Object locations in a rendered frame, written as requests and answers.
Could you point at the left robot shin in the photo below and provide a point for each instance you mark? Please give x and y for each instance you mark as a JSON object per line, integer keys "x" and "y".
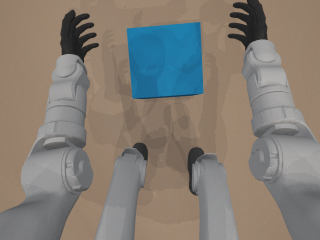
{"x": 127, "y": 150}

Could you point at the robot right thigh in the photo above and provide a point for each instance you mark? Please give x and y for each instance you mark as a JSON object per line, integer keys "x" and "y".
{"x": 216, "y": 215}

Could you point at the right robot upper arm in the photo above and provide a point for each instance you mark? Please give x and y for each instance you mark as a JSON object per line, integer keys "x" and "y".
{"x": 289, "y": 166}

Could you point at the left robot hand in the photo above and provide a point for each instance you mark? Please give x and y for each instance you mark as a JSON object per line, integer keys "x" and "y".
{"x": 70, "y": 42}

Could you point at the carton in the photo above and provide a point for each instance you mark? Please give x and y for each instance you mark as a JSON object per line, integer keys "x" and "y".
{"x": 165, "y": 60}

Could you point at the left robot upper arm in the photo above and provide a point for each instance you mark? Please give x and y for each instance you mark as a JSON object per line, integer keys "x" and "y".
{"x": 52, "y": 181}

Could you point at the right robot hand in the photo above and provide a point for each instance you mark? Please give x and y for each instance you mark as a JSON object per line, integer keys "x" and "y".
{"x": 256, "y": 28}

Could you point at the robot right forearm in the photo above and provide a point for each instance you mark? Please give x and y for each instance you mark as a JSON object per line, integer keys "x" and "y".
{"x": 269, "y": 93}

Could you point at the robot left forearm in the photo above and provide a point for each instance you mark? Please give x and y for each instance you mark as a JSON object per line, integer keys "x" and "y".
{"x": 66, "y": 107}

